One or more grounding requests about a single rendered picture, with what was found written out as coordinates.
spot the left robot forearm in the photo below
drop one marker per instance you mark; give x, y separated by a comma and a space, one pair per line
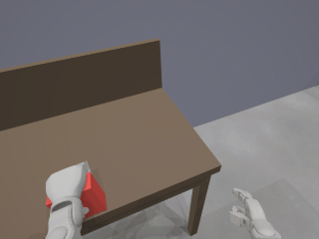
66, 219

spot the robot right hand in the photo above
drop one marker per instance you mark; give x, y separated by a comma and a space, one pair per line
243, 217

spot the sponge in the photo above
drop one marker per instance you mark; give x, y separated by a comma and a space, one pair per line
92, 197

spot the right robot forearm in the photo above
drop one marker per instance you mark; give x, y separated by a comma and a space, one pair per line
262, 229

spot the robot left hand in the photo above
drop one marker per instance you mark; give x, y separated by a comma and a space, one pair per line
68, 182

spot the table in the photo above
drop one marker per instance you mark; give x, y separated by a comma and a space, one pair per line
106, 107

